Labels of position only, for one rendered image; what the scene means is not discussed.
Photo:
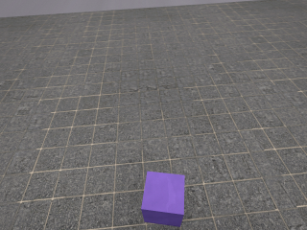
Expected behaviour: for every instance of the carton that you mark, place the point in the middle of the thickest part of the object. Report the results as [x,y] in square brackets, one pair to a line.
[163,198]

